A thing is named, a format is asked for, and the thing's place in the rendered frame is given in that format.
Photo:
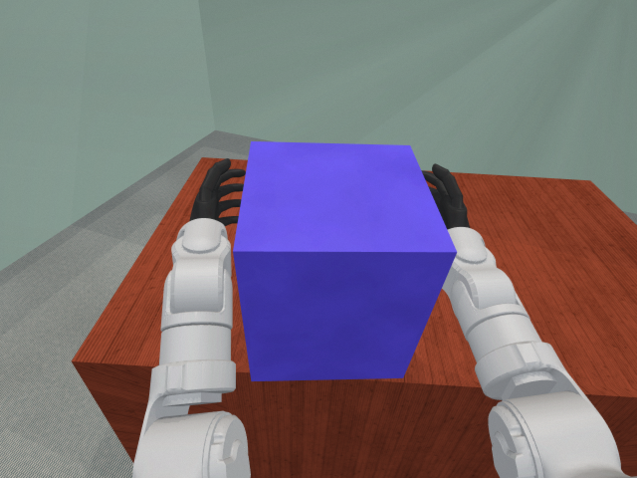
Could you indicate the left robot forearm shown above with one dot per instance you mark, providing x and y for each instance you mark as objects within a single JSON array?
[{"x": 195, "y": 364}]

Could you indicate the right robot upper arm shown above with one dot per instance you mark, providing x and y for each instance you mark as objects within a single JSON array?
[{"x": 553, "y": 435}]

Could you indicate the carton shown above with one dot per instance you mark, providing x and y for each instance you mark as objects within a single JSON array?
[{"x": 340, "y": 255}]

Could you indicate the robot left hand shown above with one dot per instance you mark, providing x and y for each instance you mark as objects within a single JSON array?
[{"x": 206, "y": 204}]

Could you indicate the robot right hand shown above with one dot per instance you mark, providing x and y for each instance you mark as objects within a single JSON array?
[{"x": 448, "y": 197}]

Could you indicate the right robot forearm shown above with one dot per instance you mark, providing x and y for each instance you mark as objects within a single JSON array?
[{"x": 512, "y": 361}]

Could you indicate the pedestal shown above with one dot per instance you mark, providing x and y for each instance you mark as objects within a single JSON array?
[{"x": 571, "y": 254}]

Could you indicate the left robot upper arm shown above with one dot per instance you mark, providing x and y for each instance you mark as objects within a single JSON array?
[{"x": 199, "y": 445}]

